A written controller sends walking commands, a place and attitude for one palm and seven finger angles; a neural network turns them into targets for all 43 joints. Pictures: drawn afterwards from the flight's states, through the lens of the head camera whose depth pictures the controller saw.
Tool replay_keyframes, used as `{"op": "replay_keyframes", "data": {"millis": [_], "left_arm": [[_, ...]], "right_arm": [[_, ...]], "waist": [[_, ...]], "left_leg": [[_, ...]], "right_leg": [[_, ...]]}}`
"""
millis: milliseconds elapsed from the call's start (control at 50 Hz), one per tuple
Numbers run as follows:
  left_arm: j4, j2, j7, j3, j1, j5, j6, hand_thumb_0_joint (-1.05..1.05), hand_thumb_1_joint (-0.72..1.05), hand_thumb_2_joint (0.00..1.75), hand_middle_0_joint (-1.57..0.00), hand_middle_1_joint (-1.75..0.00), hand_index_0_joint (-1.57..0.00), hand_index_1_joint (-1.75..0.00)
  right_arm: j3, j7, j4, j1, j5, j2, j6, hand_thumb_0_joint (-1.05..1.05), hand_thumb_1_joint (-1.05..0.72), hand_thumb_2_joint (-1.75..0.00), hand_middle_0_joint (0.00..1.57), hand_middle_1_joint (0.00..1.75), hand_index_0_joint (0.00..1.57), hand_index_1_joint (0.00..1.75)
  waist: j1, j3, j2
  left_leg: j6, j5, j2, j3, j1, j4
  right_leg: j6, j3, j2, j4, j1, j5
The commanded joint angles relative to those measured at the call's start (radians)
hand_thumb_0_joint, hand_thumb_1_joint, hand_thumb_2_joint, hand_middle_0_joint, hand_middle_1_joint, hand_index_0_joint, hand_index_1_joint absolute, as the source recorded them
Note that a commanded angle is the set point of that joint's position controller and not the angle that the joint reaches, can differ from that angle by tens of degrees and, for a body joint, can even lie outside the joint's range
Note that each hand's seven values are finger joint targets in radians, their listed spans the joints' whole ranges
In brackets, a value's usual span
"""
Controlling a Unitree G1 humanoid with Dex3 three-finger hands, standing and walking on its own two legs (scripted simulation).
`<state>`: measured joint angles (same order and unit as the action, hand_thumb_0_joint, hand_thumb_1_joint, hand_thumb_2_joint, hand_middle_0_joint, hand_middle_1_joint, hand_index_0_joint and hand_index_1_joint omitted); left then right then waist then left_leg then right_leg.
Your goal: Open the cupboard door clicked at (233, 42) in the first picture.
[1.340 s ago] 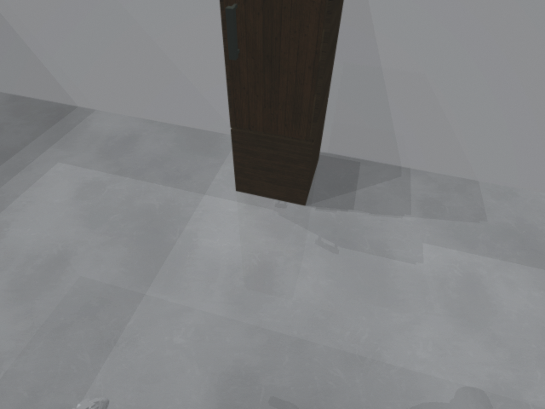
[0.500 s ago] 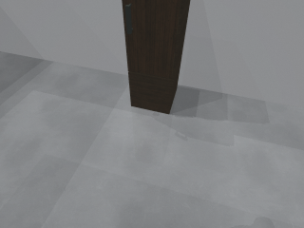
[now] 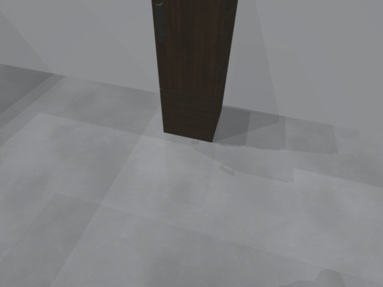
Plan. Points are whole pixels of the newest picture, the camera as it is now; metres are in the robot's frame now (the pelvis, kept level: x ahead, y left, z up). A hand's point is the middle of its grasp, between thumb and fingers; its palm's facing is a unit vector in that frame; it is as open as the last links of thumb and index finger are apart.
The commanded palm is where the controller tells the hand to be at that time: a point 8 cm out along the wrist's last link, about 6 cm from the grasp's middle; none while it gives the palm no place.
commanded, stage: look at it before walking up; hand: left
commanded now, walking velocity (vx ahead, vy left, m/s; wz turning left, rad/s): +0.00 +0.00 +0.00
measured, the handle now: (161, 21) +1.24 +0.22 +0.05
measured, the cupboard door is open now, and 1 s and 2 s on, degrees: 0 0 0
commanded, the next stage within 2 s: walk to a spot facing it in 0.10 s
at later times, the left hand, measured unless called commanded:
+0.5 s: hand out of the picture +0.03 +0.23 -0.19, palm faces +0.13 -0.97 -0.21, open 7.4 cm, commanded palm none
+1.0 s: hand (104, 227) +0.30 +0.26 -0.17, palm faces +0.30 -0.93 -0.20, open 7.4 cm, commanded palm none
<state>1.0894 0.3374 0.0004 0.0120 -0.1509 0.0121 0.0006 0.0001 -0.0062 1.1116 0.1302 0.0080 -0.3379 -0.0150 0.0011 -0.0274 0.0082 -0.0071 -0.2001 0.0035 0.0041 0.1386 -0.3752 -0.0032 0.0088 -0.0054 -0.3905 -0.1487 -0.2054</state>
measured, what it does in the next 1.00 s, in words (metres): walks ahead, turning left: right foot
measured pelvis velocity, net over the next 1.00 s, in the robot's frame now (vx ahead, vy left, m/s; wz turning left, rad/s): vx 0.23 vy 0.05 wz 0.38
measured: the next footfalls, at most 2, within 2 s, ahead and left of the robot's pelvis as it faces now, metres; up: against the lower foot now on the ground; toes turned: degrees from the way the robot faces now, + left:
right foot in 0.98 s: +0.40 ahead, -0.03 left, +0.00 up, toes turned +15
left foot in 1.42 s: +0.41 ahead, +0.27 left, +0.00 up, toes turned +44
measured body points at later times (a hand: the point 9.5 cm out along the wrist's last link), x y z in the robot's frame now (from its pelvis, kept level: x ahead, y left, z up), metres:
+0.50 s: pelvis +0.04 +0.02 -0.01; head +0.04 +0.05 +0.44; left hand +0.03 +0.28 -0.17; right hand +0.08 -0.24 -0.15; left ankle +0.03 +0.12 -0.73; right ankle +0.01 -0.12 -0.75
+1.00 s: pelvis +0.23 +0.05 -0.03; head +0.26 +0.05 +0.42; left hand +0.28 +0.31 -0.15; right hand +0.24 -0.19 -0.18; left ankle +0.05 +0.13 -0.74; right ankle +0.36 -0.03 -0.75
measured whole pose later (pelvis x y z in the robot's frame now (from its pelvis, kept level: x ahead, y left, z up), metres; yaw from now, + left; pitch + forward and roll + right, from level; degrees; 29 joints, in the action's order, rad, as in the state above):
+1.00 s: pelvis +0.23 +0.05 -0.03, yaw +22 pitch +1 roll +1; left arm 0.91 0.19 0.03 -0.05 -0.10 0.03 -0.05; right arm -0.05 0.00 1.08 0.43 0.02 -0.16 -0.06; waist 0.07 -0.05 0.01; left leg 0.02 -0.48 -0.04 0.09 0.08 -0.61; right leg -0.02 -0.09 -0.08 -0.58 -0.44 -0.14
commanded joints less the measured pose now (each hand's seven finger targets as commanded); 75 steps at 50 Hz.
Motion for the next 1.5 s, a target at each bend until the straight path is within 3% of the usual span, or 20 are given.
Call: {"op": "replay_keyframes", "data": {"millis": [0, 280, 360, 460, 480, 500, 540, 660, 840, 920, 940, 960, 980, 1100, 1220, 1320, 1360, 1380, 1400, 1480], "left_arm": [[-0.064, 0.208, -0.011, -0.044, 0.043, 0.0, -0.026, 0.0, 0.9, 0.9, -0.2, -0.3, -0.2, -0.3], [-0.049, 0.112, -0.01, -0.038, -0.07, 0.009, 0.011, 0.0, 0.9, 0.9, -0.2, -0.3, -0.2, -0.3], [-0.086, 0.166, -0.013, -0.078, -0.163, 0.015, -0.001, 0.0, 0.9, 0.9, -0.2, -0.3, -0.2, -0.3], [-0.118, 0.13, -0.011, -0.09, -0.104, 0.016, -0.027, 0.0, 0.9, 0.9, -0.2, -0.3, -0.2, -0.3], [-0.124, 0.101, -0.006, -0.088, -0.107, 0.009, -0.02, 0.0, 0.9, 0.9, -0.2, -0.3, -0.2, -0.3], [-0.156, 0.027, 0.006, -0.077, -0.107, 0.0, -0.013, 0.0, 0.9, 0.9, -0.2, -0.3, -0.2, -0.3], [-0.234, 0.006, 0.005, -0.071, 0.024, 0.015, -0.023, 0.0, 0.9, 0.9, -0.2, -0.3, -0.2, -0.3], [-0.167, -0.047, 0.023, -0.078, -0.077, 0.017, -0.029, 0.0, 0.9, 0.9, -0.2, -0.3, -0.2, -0.3], [-0.254, -0.077, 0.025, -0.082, 0.12, 0.008, -0.043, 0.0, 0.9, 0.9, -0.2, -0.3, -0.2, -0.3], [-0.212, -0.044, 0.023, -0.1, -0.062, 0.008, -0.059, 0.0, 0.9, 0.9, -0.2, -0.3, -0.2, -0.3], [-0.172, 0.022, 0.014, -0.117, -0.22, 0.014, -0.074, 0.0, 0.9, 0.9, -0.2, -0.3, -0.2, -0.3], [-0.146, 0.154, -0.004, -0.15, -0.363, 0.028, -0.083, 0.0, 0.9, 0.9, -0.2, -0.3, -0.2, -0.3], [-0.141, 0.166, -0.008, -0.144, -0.398, 0.009, -0.074, 0.0, 0.9, 0.9, -0.2, -0.3, -0.2, -0.3], [-0.176, -0.035, -0.02, -0.081, -0.125, 0.021, -0.085, 0.0, 0.9, 0.9, -0.2, -0.3, -0.2, -0.3], [-0.151, -0.004, -0.023, -0.078, -0.157, 0.016, -0.072, 0.0, 0.9, 0.9, -0.2, -0.3, -0.2, -0.3], [-0.165, 0.082, -0.022, -0.099, -0.179, 0.017, -0.049, 0.0, 0.9, 0.9, -0.2, -0.3, -0.2, -0.3], [-0.18, 0.094, -0.019, -0.107, -0.172, 0.008, -0.04, 0.0, 0.9, 0.9, -0.2, -0.3, -0.2, -0.3], [-0.217, 0.045, -0.004, -0.101, -0.193, -0.01, -0.032, 0.0, 0.9, 0.9, -0.2, -0.3, -0.2, -0.3], [-0.255, 0.027, -0.011, -0.088, -0.169, -0.004, -0.023, 0.0, 0.9, 0.9, -0.2, -0.3, -0.2, -0.3], [-0.146, -0.028, -0.023, -0.071, -0.196, 0.006, 0.003, 0.0, 0.9, 0.9, -0.2, -0.3, -0.2, -0.3]], "right_arm": [[-0.035, 0.017, -0.061, -0.053, -0.001, -0.204, -0.02, 0.0, -0.9, -0.9, 0.2, 0.3, 0.2, 0.3], [-0.012, 0.005, -0.057, 0.033, 0.015, -0.08, 0.019, 0.0, -0.9, -0.9, 0.2, 0.3, 0.2, 0.3], [-0.031, -0.001, -0.131, 0.034, 0.013, -0.05, 0.018, 0.0, -0.9, -0.9, 0.2, 0.3, 0.2, 0.3], [-0.04, -0.024, -0.136, 0.159, 0.006, 0.014, -0.005, 0.0, -0.9, -0.9, 0.2, 0.3, 0.2, 0.3], [-0.051, -0.019, -0.108, 0.264, 0.008, -0.008, -0.008, 0.0, -0.9, -0.9, 0.2, 0.3, 0.2, 0.3], [-0.081, -0.01, -0.085, 0.371, 0.021, -0.104, -0.014, 0.0, -0.9, -0.9, 0.2, 0.3, 0.2, 0.3], [-0.089, 0.006, -0.074, 0.44, 0.011, -0.136, -0.016, 0.0, -0.9, -0.9, 0.2, 0.3, 0.2, 0.3], [-0.065, 0.025, -0.094, 0.301, 0.003, -0.008, -0.067, 0.0, -0.9, -0.9, 0.2, 0.3, 0.2, 0.3], [-0.084, 0.023, -0.062, 0.349, 0.013, 0.006, -0.065, 0.0, -0.9, -0.9, 0.2, 0.3, 0.2, 0.3], [-0.092, 0.026, -0.084, 0.272, 0.013, -0.022, -0.055, 0.0, -0.9, -0.9, 0.2, 0.3, 0.2, 0.3], [-0.092, 0.018, -0.094, 0.265, 0.006, -0.007, -0.058, 0.0, -0.9, -0.9, 0.2, 0.3, 0.2, 0.3], [-0.075, 0.01, -0.13, 0.316, -0.003, 0.077, -0.067, 0.0, -0.9, -0.9, 0.2, 0.3, 0.2, 0.3], [-0.082, 0.007, -0.165, 0.24, 0.003, 0.052, -0.065, 0.0, -0.9, -0.9, 0.2, 0.3, 0.2, 0.3], [-0.08, -0.033, -0.158, 0.135, 0.016, 0.099, 0.006, 0.0, -0.9, -0.9, 0.2, 0.3, 0.2, 0.3], [-0.059, -0.052, -0.214, 0.005, 0.016, 0.108, 0.027, 0.0, -0.9, -0.9, 0.2, 0.3, 0.2, 0.3], [-0.06, -0.05, -0.258, -0.023, 0.017, 0.056, 0.018, 0.0, -0.9, -0.9, 0.2, 0.3, 0.2, 0.3], [-0.087, -0.036, -0.232, 0.147, 0.025, -0.043, 0.009, 0.0, -0.9, -0.9, 0.2, 0.3, 0.2, 0.3], [-0.118, -0.024, -0.227, 0.234, 0.028, -0.179, 0.002, 0.0, -0.9, -0.9, 0.2, 0.3, 0.2, 0.3], [-0.118, -0.016, -0.214, 0.291, 0.002, -0.241, 0.005, 0.0, -0.9, -0.9, 0.2, 0.3, 0.2, 0.3], [-0.06, 0.023, -0.25, 0.04, 0.008, -0.04, -0.018, 0.0, -0.9, -0.9, 0.2, 0.3, 0.2, 0.3]], "waist": [[-0.004, 0.039, -0.008], [-0.021, -0.045, 0.033], [-0.052, -0.076, 0.203], [0.036, -0.045, 0.084], [0.072, -0.009, -0.026], [0.111, -0.011, -0.301], [0.115, -0.053, -0.18], [0.016, -0.023, -0.1], [0.064, -0.073, -0.127], [-0.038, 0.003, -0.089], [-0.106, 0.09, 0.013], [-0.141, 0.241, 0.325], [-0.145, 0.223, 0.238], [0.012, -0.031, 0.128], [0.004, -0.033, 0.135], [-0.001, 0.017, 0.131], [0.092, 0.141, 0.015], [0.115, 0.235, -0.3], [0.13, 0.326, -0.287], [0.011, 0.097, -0.096]], "left_leg": [[0.033, 0.101, 0.116, 0.095, -0.002, 0.071], [0.03, -0.23, 0.061, 0.092, 0.184, -0.007], [0.018, -0.282, 0.027, -0.023, 0.373, -0.37], [0.018, -0.158, 0.046, -0.11, 0.108, -0.191], [0.026, -0.135, 0.032, -0.086, -0.053, -0.096], [0.115, -0.329, 0.235, 0.301, -0.149, 0.073], [0.258, -0.414, 0.414, 0.629, -0.082, 0.209], [0.208, 0.043, 0.221, 0.262, -0.028, 0.164], [0.203, 0.209, 0.199, 0.226, -0.06, 0.126], [0.149, 0.345, 0.16, 0.198, 0.046, -0.098], [0.103, 0.278, 0.103, 0.158, 0.187, -0.325], [0.04, -0.247, -0.057, 0.036, 0.443, -0.695], [0.045, -0.386, -0.03, 0.052, 0.524, -0.889], [0.004, -0.082, 0.118, 0.004, 0.468, -0.894], [-0.021, -0.007, 0.098, -0.104, 0.421, -0.531], [0.014, -0.034, 0.032, -0.175, 0.254, -0.315], [0.045, 0.155, 0.031, -0.132, -0.081, -0.12], [0.18, 0.619, 0.327, 0.254, -0.324, -0.111], [0.286, 0.783, 0.477, 0.396, -0.352, -0.063], [0.174, 0.507, 0.319, 0.141, 0.008, 0.033]], "right_leg": [[0.032, 0.1, -0.112, 0.077, -0.01, 0.086], [0.023, 0.106, -0.128, 0.081, -0.029, -0.332], [0.15, 0.293, -0.349, 0.215, 0.02, -0.47], [0.103, 0.006, -0.31, 0.026, -0.113, -0.187], [0.054, -0.095, -0.24, -0.132, -0.206, -0.216], [-0.02, -0.191, -0.102, -0.467, -0.417, -0.294], [-0.011, -0.028, -0.082, -0.797, -0.615, -0.366], [-0.054, -0.023, -0.122, -0.716, -0.523, -0.079], [-0.066, -0.082, -0.091, -0.348, -0.465, -0.024], [-0.033, -0.116, -0.025, -0.152, -0.074, 0.021], [-0.003, -0.029, -0.101, -0.097, 0.198, 0.035], [0.097, 0.38, -0.451, 0.011, 0.457, -0.042], [0.143, 0.533, -0.536, 0.108, 0.398, -0.082], [0.074, -0.007, -0.369, 0.168, -0.103, -0.007], [0.059, -0.238, -0.322, 0.113, -0.021, 0.358], [0.053, -0.268, -0.369, -0.068, 0.064, 0.571], [-0.004, -0.296, -0.332, -0.437, -0.05, 0.474], [-0.087, -0.286, -0.152, -0.768, -0.352, -0.259], [-0.078, -0.134, -0.102, -0.933, -0.443, -0.507], [-0.075, -0.021, -0.162, -0.856, -0.384, -0.231]]}}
